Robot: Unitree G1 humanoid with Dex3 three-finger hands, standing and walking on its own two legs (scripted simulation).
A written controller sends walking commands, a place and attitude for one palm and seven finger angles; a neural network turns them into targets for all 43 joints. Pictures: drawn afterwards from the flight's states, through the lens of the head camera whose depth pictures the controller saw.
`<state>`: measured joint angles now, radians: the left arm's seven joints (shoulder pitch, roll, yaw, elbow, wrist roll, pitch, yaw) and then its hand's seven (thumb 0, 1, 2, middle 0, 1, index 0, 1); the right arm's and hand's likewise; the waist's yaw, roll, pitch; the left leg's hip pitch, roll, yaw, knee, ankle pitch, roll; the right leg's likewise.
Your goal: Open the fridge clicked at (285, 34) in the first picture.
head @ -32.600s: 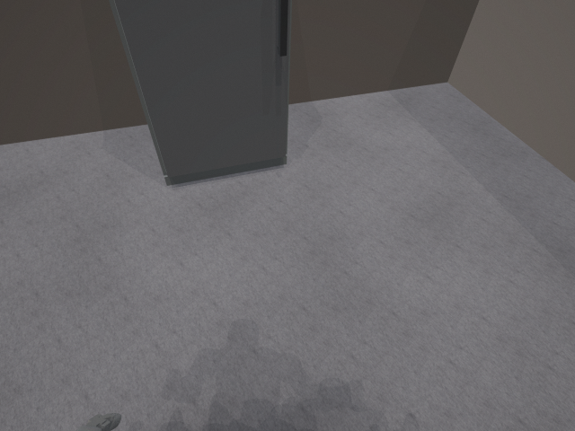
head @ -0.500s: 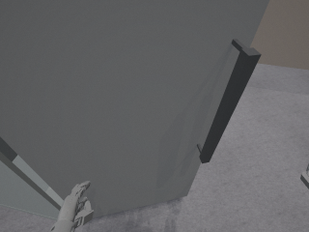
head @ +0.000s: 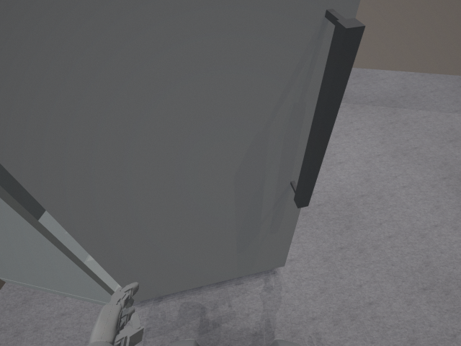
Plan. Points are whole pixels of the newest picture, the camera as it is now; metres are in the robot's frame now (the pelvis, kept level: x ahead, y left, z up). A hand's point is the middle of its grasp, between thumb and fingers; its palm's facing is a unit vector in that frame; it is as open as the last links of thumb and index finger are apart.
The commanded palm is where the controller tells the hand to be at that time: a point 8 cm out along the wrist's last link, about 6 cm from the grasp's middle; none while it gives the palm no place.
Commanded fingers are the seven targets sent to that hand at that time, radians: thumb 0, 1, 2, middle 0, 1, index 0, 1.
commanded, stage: step back with the hand held close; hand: right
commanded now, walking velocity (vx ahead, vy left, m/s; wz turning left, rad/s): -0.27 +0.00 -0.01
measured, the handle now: (312, 131) +0.48 -0.14 +0.11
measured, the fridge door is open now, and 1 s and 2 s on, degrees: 65 65 65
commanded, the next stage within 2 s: stop stepping back and stand still in 0.46 s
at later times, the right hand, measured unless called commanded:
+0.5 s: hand out of the picture +0.13 -0.25 +0.19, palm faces +0.36 +0.83 -0.43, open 7.4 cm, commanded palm +0.07 -0.30 +0.20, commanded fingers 0.00 -0.90 -0.90 0.20 0.30 0.20 0.30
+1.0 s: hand out of the picture +0.01 -0.28 +0.17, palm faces +0.46 +0.84 -0.29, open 7.4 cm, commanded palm -0.05 -0.32 +0.20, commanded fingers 0.00 -0.90 -0.90 0.20 0.30 0.20 0.30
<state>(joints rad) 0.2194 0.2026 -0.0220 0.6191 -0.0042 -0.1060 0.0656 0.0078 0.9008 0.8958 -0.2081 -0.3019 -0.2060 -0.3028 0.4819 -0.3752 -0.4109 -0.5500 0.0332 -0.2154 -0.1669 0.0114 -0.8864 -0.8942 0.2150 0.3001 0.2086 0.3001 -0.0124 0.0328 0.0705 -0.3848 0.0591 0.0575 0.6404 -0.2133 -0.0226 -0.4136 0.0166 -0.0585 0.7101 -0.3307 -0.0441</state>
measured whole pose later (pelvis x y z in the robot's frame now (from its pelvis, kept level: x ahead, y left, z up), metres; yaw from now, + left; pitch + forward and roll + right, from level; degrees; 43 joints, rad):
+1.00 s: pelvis -0.20 -0.02 +0.01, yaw +2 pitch -2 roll +0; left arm 0.29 0.22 0.01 0.65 0.01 -0.14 0.09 0.01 0.90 0.90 -0.21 -0.30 -0.21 -0.30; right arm 0.44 -0.35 -0.39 -0.45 0.02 -0.15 -0.17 0.01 -0.89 -0.89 0.21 0.30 0.21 0.30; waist 0.00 0.09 -0.04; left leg -0.36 0.04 0.05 0.73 -0.39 0.01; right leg -0.23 -0.01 -0.04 0.59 -0.30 -0.03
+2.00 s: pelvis -0.16 -0.04 +0.02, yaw -3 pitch +0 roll +1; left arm 0.35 0.14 0.00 1.06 0.01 0.01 0.03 0.00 0.91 0.90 -0.20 -0.30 -0.20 -0.30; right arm 0.29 -0.23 -0.03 1.08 -0.01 0.03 -0.02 -0.01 -0.94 -0.89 0.20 0.30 0.20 0.30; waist 0.00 0.01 0.08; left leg -0.22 0.01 -0.04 0.46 -0.24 -0.03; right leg -0.23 0.02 0.01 0.50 -0.27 -0.02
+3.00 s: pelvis -0.15 -0.03 +0.02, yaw -2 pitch -1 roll +0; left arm 0.30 0.12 0.01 1.12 0.01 0.00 0.04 0.00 0.91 0.90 -0.20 -0.30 -0.20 -0.30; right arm 0.26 -0.14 -0.01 1.14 -0.01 0.00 -0.03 0.00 -0.91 -0.89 0.20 0.30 0.20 0.30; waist 0.00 0.00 0.05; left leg -0.17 0.01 -0.06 0.43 -0.24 -0.03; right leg -0.15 0.01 -0.01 0.44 -0.27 -0.02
